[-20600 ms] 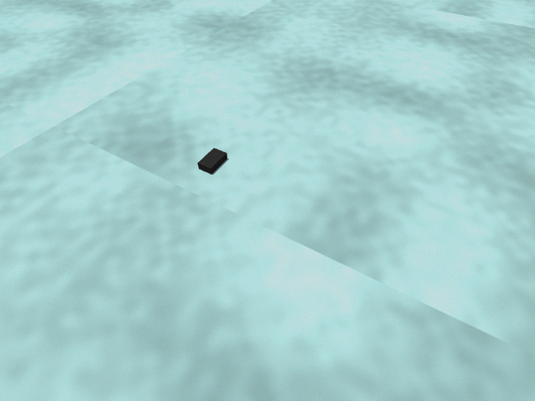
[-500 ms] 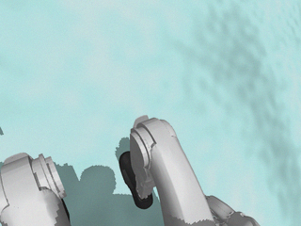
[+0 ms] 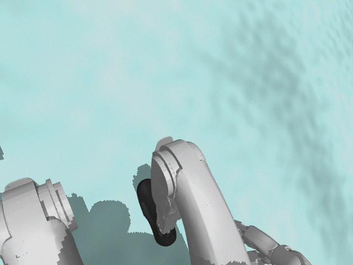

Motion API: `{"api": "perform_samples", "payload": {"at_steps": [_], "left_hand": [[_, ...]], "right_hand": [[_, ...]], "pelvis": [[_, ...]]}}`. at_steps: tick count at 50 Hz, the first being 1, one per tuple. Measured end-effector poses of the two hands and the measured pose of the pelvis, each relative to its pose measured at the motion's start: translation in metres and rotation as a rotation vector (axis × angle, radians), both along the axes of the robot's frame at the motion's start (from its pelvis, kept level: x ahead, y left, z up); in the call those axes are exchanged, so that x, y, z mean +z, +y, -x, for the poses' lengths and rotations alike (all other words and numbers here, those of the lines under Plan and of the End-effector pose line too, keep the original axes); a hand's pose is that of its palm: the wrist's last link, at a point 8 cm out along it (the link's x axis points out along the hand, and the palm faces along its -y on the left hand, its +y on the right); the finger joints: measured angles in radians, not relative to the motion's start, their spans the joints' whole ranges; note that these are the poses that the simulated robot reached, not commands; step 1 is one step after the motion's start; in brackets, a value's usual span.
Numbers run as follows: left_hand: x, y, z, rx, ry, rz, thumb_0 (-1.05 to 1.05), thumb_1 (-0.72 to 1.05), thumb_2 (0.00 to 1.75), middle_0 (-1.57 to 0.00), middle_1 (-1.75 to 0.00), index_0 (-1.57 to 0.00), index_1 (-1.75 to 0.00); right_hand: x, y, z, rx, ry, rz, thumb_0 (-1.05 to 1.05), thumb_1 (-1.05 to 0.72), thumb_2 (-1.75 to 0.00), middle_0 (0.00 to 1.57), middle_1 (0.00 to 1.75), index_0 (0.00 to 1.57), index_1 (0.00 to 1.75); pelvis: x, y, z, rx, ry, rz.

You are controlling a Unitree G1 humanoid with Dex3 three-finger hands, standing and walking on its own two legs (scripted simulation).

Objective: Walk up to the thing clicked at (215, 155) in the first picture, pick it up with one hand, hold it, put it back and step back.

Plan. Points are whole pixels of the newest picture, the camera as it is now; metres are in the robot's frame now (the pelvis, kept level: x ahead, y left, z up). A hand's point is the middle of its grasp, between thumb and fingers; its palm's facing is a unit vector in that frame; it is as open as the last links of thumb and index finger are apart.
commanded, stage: close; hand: left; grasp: from above
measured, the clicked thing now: out of the picture +0.41 +0.32 -0.28
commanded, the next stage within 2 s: settle in 0.10 s
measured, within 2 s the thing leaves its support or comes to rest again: leaves its support in 0.48 s
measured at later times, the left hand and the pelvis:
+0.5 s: hand out of the picture +0.40 +0.33 -0.25, palm faces -0.42 -0.20 -0.89, open 11.4 cm; pelvis +0.00 +0.00 +0.00, yaw +1 degrees
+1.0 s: hand out of the picture +0.39 +0.33 -0.16, palm faces -0.44 -0.13 -0.89, open 11.4 cm; pelvis +0.00 -0.01 +0.02, yaw +5 degrees
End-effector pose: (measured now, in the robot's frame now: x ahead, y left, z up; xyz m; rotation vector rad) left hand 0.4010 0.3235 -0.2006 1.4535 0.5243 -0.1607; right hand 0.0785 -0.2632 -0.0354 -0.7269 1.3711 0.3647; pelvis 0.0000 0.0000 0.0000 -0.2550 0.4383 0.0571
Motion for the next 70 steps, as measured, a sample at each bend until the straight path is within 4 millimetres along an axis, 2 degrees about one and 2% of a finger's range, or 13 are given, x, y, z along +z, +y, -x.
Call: {"api": "perform_samples", "payload": {"at_steps": [19,27,32,36,44,49,54,61,70], "left_hand": [[0.003,0.002,-0.007,0.053,0.032,0.028,0.0,-0.15,0.57,-0.47,-0.66,-0.56,-0.61],[0.011,0.012,-0.008,0.074,0.003,0.038,0.0,-0.15,0.6,-0.46,-0.67,-0.56,-0.61],[0.03,0.021,-0.008,0.061,-0.039,0.01,-0.01,-0.16,0.61,-0.46,-0.67,-0.56,-0.61],[0.051,0.023,-0.007,0.052,-0.047,-0.008,0.0,-0.15,0.59,-0.46,-0.66,-0.56,-0.61],[0.085,0.017,0.001,0.046,0.017,-0.027,0.0,-0.14,0.56,-0.47,-0.65,-0.57,-0.6],[0.099,0.013,0.002,0.04,0.031,-0.013,0.0,-0.15,0.56,-0.48,-0.65,-0.57,-0.59],[0.106,0.011,0.001,0.028,0.03,-0.005,0.0,-0.16,0.56,-0.48,-0.65,-0.58,-0.59],[0.121,0.015,-0.001,0.011,0.01,-0.02,0.0,-0.17,0.58,-0.49,-0.65,-0.59,-0.59],[0.146,0.018,0.004,0.056,0.031,-0.018,0.0,-0.19,0.58,-0.52,-0.63,-0.62,-0.57]], "right_hand": [[-0.013,0.011,0.013,-0.019,0.029,-0.044,0.0,-0.9,-0.9,0.2,0.3,0.2,0.3],[-0.015,0.007,0.019,-0.057,0.037,-0.034,0.0,-0.91,-0.9,0.2,0.3,0.2,0.3],[-0.017,0.002,0.015,-0.101,0.028,-0.034,0.0,-0.91,-0.9,0.2,0.3,0.2,0.3],[-0.02,0.001,0.002,-0.131,-0.009,-0.049,0.0,-0.91,-0.9,0.2,0.3,0.2,0.3],[-0.024,0.0,-0.03,-0.172,-0.104,-0.099,0.0,-0.91,-0.9,0.2,0.3,0.2,0.3],[-0.026,-0.003,-0.04,-0.177,-0.135,-0.105,0.0,-0.91,-0.9,0.2,0.3,0.2,0.3],[-0.029,-0.01,-0.038,-0.203,-0.138,-0.082,0.0,-0.91,-0.9,0.2,0.3,0.2,0.3],[-0.031,-0.013,-0.025,-0.261,-0.105,-0.048,0.0,-0.91,-0.9,0.2,0.3,0.2,0.3],[-0.023,-0.011,-0.017,-0.327,-0.085,-0.046,0.0,-0.92,-0.9,0.2,0.3,0.2,0.3]], "pelvis": [[-0.001,-0.003,0.0,0.002,0.001,-0.009],[-0.003,-0.004,-0.002,0.005,0.006,-0.012],[-0.002,-0.004,-0.005,0.011,0.035,-0.017],[0.002,-0.003,-0.008,0.015,0.065,-0.022],[0.017,-0.005,-0.006,0.035,0.114,-0.049],[0.021,-0.009,-0.002,0.047,0.112,-0.069],[0.021,-0.013,-0.001,0.053,0.11,-0.084],[0.024,-0.014,-0.002,0.06,0.126,-0.092],[0.041,-0.014,-0.002,0.069,0.153,-0.101]]}}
